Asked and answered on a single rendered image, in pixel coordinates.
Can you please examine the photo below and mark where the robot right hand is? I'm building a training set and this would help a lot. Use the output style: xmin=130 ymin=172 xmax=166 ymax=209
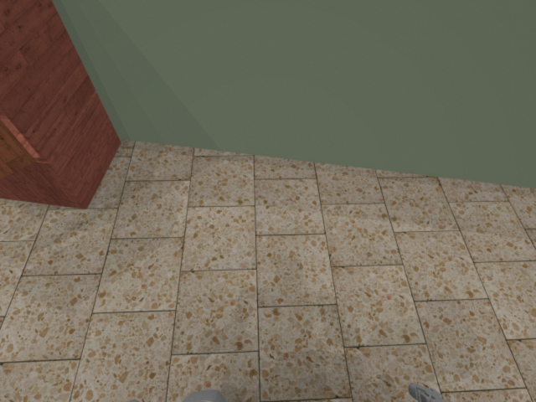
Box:
xmin=408 ymin=384 xmax=450 ymax=402

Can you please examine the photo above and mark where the cupboard door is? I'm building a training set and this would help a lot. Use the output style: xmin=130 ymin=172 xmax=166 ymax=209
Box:
xmin=0 ymin=120 xmax=36 ymax=179

